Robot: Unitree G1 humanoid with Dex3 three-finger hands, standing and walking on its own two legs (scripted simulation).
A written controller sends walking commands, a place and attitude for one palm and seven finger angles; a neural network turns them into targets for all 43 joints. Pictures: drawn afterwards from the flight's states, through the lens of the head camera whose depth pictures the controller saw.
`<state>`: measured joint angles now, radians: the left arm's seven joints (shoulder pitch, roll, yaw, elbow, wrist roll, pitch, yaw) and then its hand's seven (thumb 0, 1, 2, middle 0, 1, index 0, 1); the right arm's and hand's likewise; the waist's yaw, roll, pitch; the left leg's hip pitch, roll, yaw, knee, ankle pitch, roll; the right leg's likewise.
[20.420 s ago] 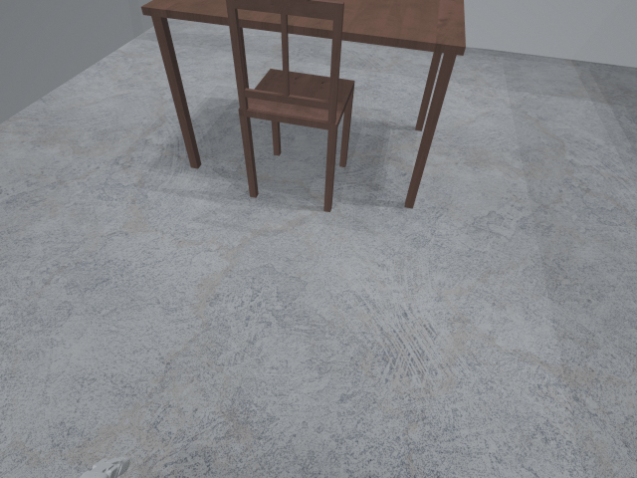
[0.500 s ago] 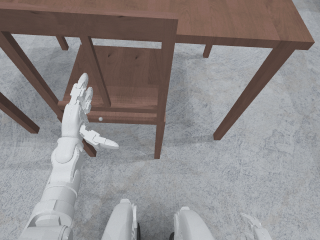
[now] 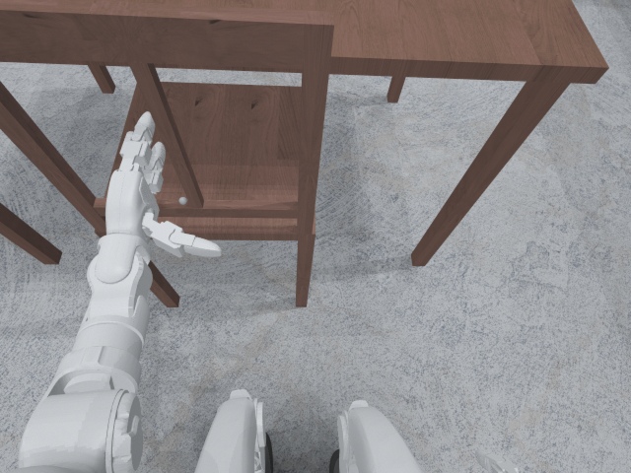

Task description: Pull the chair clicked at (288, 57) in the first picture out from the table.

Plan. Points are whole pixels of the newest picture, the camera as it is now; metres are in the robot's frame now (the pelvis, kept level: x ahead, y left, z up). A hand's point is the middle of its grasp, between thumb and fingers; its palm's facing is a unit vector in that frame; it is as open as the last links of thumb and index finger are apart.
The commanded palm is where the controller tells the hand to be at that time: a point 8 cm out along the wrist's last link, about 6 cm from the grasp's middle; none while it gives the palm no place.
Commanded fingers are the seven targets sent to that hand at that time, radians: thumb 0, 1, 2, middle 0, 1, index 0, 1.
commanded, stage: push the fingers through the gap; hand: left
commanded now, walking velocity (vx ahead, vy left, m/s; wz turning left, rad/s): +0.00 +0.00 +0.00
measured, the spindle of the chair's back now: (175, 148) +0.53 +0.17 +0.04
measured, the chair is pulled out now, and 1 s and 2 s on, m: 0.00 0.00 0.00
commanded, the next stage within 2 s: hook a spindle and tug to test in 0.86 s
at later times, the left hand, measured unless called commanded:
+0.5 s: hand (189, 170) +0.49 +0.15 +0.04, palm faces -0.01 -1.00 -0.02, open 16.9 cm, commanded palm +0.47 +0.19 +0.03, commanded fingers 0.00 -0.50 0.30 -0.06 -0.08 -0.06 -0.08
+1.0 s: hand (184, 170) +0.50 +0.16 +0.03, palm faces +0.00 -1.00 -0.01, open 16.9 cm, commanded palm +0.47 +0.19 +0.03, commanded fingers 0.00 -0.50 0.30 -0.11 -0.24 -0.11 -0.24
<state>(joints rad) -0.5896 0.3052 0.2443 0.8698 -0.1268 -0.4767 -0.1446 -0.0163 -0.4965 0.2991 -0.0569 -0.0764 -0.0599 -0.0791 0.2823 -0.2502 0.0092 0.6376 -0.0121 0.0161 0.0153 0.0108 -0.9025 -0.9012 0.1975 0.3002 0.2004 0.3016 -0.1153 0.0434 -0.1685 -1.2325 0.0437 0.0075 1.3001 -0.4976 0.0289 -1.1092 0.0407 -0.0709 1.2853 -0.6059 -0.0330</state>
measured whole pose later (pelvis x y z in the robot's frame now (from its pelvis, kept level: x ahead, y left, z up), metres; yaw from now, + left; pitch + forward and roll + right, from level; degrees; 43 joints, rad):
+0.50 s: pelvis +0.00 +0.01 -0.01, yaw -1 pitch +27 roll -4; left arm -0.80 0.36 0.30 1.06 -0.08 -0.50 -0.13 -0.02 -0.50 0.30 -0.06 -0.08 -0.06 -0.08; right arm 0.31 -0.25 0.02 0.65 -0.03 0.05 0.03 0.01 -0.90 -0.90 0.20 0.30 0.20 0.30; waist -0.15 0.05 -0.16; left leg -1.30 0.05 0.01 1.33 -0.50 0.04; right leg -1.17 0.04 -0.07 1.30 -0.60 -0.02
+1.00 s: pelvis +0.00 +0.01 +0.00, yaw -1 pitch +27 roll -4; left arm -0.79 0.37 0.32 1.06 -0.08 -0.49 -0.13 -0.02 -0.50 0.30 -0.06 -0.08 -0.06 -0.08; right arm 0.31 -0.25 0.02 0.64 -0.03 0.08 0.04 0.01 -0.90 -0.90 0.20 0.30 0.20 0.30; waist -0.16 0.04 -0.16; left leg -1.29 0.05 0.00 1.31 -0.51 0.04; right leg -1.15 0.05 -0.07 1.27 -0.60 -0.02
